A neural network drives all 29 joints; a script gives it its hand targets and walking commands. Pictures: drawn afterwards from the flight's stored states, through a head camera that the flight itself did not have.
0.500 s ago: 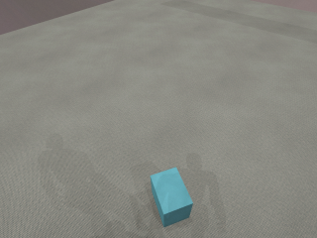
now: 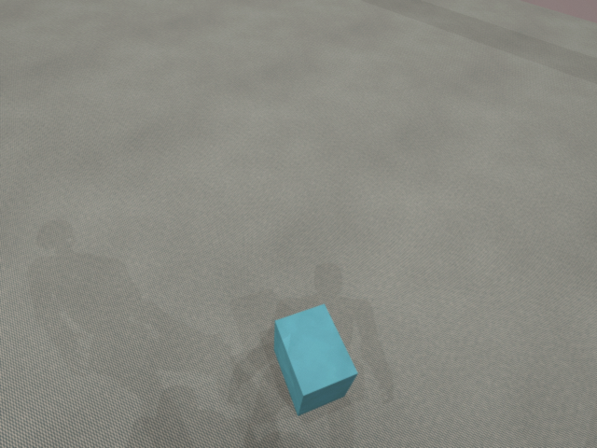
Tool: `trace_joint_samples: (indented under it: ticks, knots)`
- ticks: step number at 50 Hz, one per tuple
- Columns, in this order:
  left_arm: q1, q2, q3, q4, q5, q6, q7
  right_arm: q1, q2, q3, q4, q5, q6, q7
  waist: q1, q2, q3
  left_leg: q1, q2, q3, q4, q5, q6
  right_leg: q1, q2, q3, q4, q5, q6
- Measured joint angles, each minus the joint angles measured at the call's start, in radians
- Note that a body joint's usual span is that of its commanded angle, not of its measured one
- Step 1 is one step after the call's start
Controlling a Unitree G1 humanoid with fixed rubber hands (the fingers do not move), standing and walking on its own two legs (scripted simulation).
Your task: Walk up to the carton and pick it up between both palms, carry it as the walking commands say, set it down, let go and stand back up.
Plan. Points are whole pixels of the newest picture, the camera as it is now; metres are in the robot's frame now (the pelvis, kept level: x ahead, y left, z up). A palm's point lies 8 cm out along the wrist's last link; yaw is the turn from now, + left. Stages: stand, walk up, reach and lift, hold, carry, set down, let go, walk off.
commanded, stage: walk up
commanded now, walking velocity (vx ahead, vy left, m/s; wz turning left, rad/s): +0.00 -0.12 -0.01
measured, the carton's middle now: (311, 360) +0.48 -0.07 -0.66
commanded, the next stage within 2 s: none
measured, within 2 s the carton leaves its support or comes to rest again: neither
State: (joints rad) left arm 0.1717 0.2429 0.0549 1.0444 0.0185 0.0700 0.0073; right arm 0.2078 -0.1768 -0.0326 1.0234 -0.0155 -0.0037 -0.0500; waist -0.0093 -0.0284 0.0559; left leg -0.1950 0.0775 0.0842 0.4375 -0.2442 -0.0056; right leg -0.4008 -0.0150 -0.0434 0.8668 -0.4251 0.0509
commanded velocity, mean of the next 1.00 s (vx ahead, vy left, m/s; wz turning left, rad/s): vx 0.03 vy -0.13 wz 0.19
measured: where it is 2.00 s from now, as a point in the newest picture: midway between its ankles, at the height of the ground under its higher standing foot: outside the picture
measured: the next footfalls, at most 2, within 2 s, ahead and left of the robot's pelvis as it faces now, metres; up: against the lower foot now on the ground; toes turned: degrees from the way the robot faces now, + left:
right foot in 0.12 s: +0.05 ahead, -0.16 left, +0.00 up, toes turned -3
left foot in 0.38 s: +0.04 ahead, +0.08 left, +0.00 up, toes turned +4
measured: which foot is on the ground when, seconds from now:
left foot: down 0.00-0.12, up 0.14-0.36, down 0.38-0.82, up 0.84-1.00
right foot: up 0.00-0.10, down 0.12-0.48, up 0.50-0.80, down 0.82-1.00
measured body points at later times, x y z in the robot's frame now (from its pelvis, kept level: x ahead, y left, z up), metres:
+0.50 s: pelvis +0.00 -0.05 +0.00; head +0.00 -0.05 +0.45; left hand +0.04 +0.18 -0.16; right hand -0.02 -0.28 -0.16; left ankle +0.00 +0.08 -0.74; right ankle +0.01 -0.16 -0.74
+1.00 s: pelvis +0.05 -0.18 +0.00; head +0.09 -0.19 +0.44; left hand +0.05 +0.07 -0.14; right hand +0.16 -0.44 -0.15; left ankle -0.02 -0.07 -0.68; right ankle +0.05 -0.30 -0.74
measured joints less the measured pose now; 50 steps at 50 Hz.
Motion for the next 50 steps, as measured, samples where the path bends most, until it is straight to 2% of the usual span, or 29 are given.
trace_joint_samples:
  ticks: [3,6,9,11,15,19,20,23,24,25,27,29,32,36,40,41,42,44,45,47,50]
  knots:
    - [-0.037,0.004,-0.004,-0.027,-0.006,-0.01,-0.004,0.021,-0.022,-0.011,0.01,-0.009,0.004,0.005,-0.016,0.014,-0.002,-0.01,0.017,-0.004,0.007,0.002,-0.02,0.035,-0.008,0.008,-0.107,0.034,-0.008]
    - [-0.049,0.0,-0.011,-0.039,-0.008,-0.042,0.003,0.046,-0.035,-0.014,0.03,-0.009,0.014,0.017,-0.023,0.012,-0.007,-0.017,0.007,0.001,0.04,-0.015,-0.043,0.155,-0.035,0.007,-0.373,0.177,-0.028]
    - [-0.041,-0.043,-0.019,-0.022,0.0,-0.068,0.01,0.059,-0.049,-0.01,0.049,0.0,0.034,0.019,-0.022,0.057,-0.004,-0.037,0.0,-0.042,0.119,-0.167,-0.026,0.174,-0.017,-0.001,-0.39,0.18,-0.052]
    - [-0.032,-0.066,-0.027,-0.011,0.002,-0.074,0.013,0.07,-0.046,-0.008,0.061,0.005,0.046,0.02,-0.021,0.066,-0.008,-0.048,-0.023,-0.064,0.158,-0.196,-0.015,0.198,-0.016,-0.004,-0.426,0.198,-0.057]
    - [-0.021,-0.095,-0.037,0.003,-0.002,-0.08,0.02,0.083,-0.034,-0.001,0.085,0.002,0.047,0.021,-0.016,0.073,-0.011,-0.05,-0.041,-0.064,0.166,-0.158,-0.014,0.226,-0.01,-0.014,-0.476,0.227,-0.065]
    - [-0.007,-0.106,-0.037,0.027,-0.003,-0.079,0.021,0.093,-0.023,0.005,0.097,0.0,0.032,0.015,-0.018,0.083,-0.016,0.012,-0.028,-0.051,0.015,-0.013,-0.017,0.232,0.013,-0.033,-0.474,0.224,-0.066]
    - [-0.004,-0.103,-0.035,0.035,-0.003,-0.077,0.021,0.093,-0.016,0.004,0.104,-0.001,0.026,0.014,-0.018,0.077,-0.014,0.024,-0.027,-0.05,-0.012,0.032,-0.016,0.232,0.014,-0.035,-0.466,0.219,-0.065]
    - [0.015,-0.091,-0.032,0.049,-0.005,-0.072,0.022,0.096,0.011,0.009,0.109,-0.002,0.011,0.016,-0.013,0.038,-0.015,0.051,-0.04,-0.042,-0.045,0.038,-0.012,0.249,0.002,-0.029,-0.482,0.225,-0.06]
    - [0.026,-0.087,-0.031,0.046,0.0,-0.069,0.021,0.096,0.017,0.004,0.108,-0.003,0.01,0.017,-0.013,0.03,-0.019,0.051,-0.043,-0.04,-0.05,0.036,-0.011,0.245,-0.002,-0.028,-0.479,0.226,-0.057]
    - [0.034,-0.08,-0.02,0.036,0.009,-0.057,0.014,0.099,0.022,-0.004,0.1,-0.015,0.013,0.012,-0.018,0.025,-0.023,0.038,-0.041,-0.045,-0.042,0.033,-0.01,0.214,-0.003,-0.035,-0.42,0.172,-0.047]
    - [0.038,-0.048,0.004,0.004,0.033,-0.025,-0.002,0.126,0.022,-0.023,0.083,-0.035,0.021,-0.007,-0.037,0.017,-0.032,0.005,-0.031,-0.073,-0.031,0.031,-0.009,0.105,0.011,-0.022,-0.174,0.094,-0.019]
    - [0.032,-0.01,0.021,-0.034,0.039,-0.015,-0.014,0.165,0.007,-0.035,0.074,-0.035,0.028,-0.02,-0.049,0.013,-0.036,-0.017,-0.016,-0.113,-0.039,0.044,-0.02,0.014,0.02,-0.003,0.009,0.107,0.007]
    - [0.017,0.03,0.029,-0.091,0.034,-0.016,-0.025,0.208,-0.029,-0.044,0.062,-0.032,0.024,-0.022,-0.055,0.013,-0.028,-0.038,0.008,-0.166,-0.053,0.061,-0.046,-0.046,0.002,0.021,0.067,0.128,0.028]
    - [0.005,0.04,0.026,-0.141,0.02,-0.003,-0.042,0.222,-0.083,-0.052,0.034,-0.033,0.022,-0.016,-0.066,0.025,-0.009,-0.062,0.044,-0.213,-0.051,0.059,-0.076,-0.037,-0.022,0.045,-0.063,0.096,0.037]
    - [0.004,0.022,0.02,-0.163,0.001,-0.013,-0.038,0.209,-0.126,-0.055,-0.002,-0.023,0.026,-0.008,-0.074,0.039,-0.001,-0.094,0.071,-0.25,-0.009,0.029,-0.115,0.073,-0.028,0.034,-0.328,0.136,0.027]
    - [0.012,0.021,0.02,-0.165,0.002,-0.022,-0.032,0.209,-0.131,-0.051,-0.014,-0.022,0.025,-0.006,-0.068,0.029,-0.005,-0.111,0.064,-0.253,0.032,0.002,-0.108,0.115,-0.038,0.028,-0.408,0.169,0.022]
    - [0.011,0.005,0.021,-0.154,0.004,-0.029,-0.025,0.196,-0.139,-0.049,-0.024,-0.024,0.028,-0.005,-0.059,0.045,0.003,-0.135,0.068,-0.264,0.098,-0.068,-0.087,0.118,-0.026,0.018,-0.411,0.202,0.014]
    - [0.018,-0.023,0.01,-0.139,0.005,-0.031,-0.017,0.157,-0.138,-0.046,-0.043,-0.023,0.037,-0.007,-0.049,0.056,0.014,-0.194,0.04,-0.224,0.286,-0.232,-0.058,0.122,-0.026,0.004,-0.38,0.184,-0.008]
    - [0.025,-0.034,0.002,-0.135,0.005,-0.033,-0.012,0.135,-0.134,-0.045,-0.053,-0.021,0.04,-0.004,-0.044,0.056,0.015,-0.22,0.018,-0.191,0.383,-0.267,-0.048,0.133,-0.034,-0.003,-0.383,0.174,-0.017]
    - [0.038,-0.052,-0.012,-0.125,0.002,-0.038,-0.001,0.088,-0.128,-0.041,-0.07,-0.016,0.041,0.006,-0.031,0.06,0.012,-0.256,-0.02,-0.125,0.527,-0.278,-0.036,0.157,-0.043,-0.017,-0.402,0.169,-0.03]
    - [0.054,-0.063,-0.023,-0.105,0.006,-0.048,0.011,0.02,-0.107,-0.027,-0.08,-0.008,0.04,0.017,-0.008,0.068,-0.002,-0.238,-0.054,-0.041,0.536,-0.269,-0.028,0.189,-0.04,-0.044,-0.428,0.168,-0.045]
